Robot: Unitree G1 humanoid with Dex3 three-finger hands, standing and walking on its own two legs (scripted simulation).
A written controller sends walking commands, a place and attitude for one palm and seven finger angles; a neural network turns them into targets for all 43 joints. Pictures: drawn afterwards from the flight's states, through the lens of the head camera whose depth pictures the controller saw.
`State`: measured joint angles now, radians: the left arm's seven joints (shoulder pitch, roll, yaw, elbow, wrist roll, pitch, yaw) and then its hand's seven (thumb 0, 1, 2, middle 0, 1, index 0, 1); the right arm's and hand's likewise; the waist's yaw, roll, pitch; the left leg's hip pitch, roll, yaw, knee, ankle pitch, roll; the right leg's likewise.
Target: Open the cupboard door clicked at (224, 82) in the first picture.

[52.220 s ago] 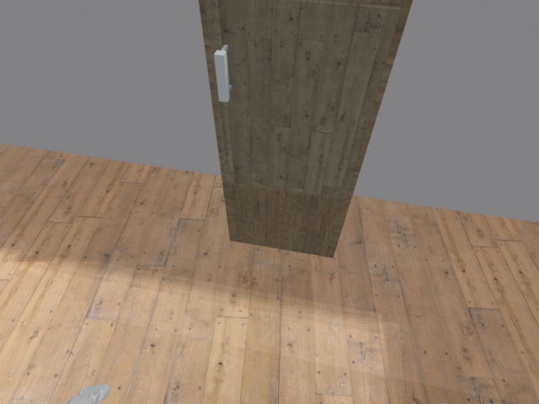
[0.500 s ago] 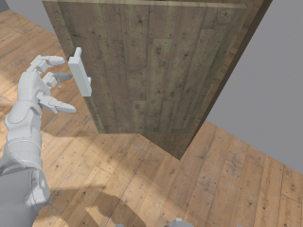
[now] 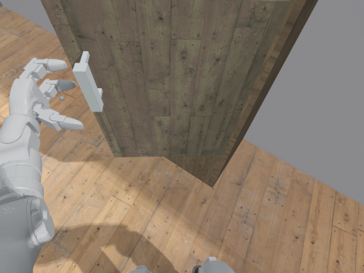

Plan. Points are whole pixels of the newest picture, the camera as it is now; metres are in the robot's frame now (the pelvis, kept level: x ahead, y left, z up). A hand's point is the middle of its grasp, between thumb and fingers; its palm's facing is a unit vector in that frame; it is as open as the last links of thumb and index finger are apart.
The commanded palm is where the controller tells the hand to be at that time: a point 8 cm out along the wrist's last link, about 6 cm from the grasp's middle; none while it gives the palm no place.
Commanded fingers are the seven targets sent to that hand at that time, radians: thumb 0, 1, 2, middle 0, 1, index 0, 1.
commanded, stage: move the hooked fingers beside the handle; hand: left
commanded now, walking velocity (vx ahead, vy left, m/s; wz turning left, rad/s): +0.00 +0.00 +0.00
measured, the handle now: (91, 82) +0.51 +0.19 +0.10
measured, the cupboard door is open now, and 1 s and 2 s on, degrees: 37 37 37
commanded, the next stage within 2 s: slide the fingers in behind the handle in 0.42 s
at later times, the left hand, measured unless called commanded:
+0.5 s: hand (63, 97) +0.46 +0.24 +0.10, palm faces -0.01 -1.00 -0.01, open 14.0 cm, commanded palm +0.44 +0.28 +0.10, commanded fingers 0.00 -0.50 0.30 -0.30 -1.20 -0.30 -1.20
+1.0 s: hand (78, 100) +0.46 +0.20 +0.10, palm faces -0.01 -1.00 +0.00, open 14.0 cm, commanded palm +0.43 +0.25 +0.10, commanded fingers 0.00 -0.50 0.30 -0.30 -1.20 -0.30 -1.20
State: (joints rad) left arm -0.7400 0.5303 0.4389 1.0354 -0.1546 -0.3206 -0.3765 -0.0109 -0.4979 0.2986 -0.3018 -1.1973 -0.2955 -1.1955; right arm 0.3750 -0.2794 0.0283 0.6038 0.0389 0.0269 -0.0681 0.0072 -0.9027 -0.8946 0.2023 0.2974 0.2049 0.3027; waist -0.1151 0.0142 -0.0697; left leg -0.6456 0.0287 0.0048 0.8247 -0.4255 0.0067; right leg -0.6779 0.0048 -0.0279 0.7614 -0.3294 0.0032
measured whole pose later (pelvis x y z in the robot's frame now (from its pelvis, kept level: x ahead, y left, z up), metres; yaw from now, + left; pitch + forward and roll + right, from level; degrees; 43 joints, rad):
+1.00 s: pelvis +0.00 +0.00 +0.00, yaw +0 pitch +13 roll -2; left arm -0.72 0.43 0.35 0.99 -0.16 -0.28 -0.31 -0.01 -0.50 0.30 -0.30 -1.20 -0.30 -1.20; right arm 0.35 -0.27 0.03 0.60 0.04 0.03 -0.05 0.01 -0.90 -0.89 0.20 0.30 0.20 0.30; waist -0.10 0.02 -0.09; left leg -0.62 0.02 0.00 0.82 -0.43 0.01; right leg -0.65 0.00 -0.03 0.76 -0.34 0.01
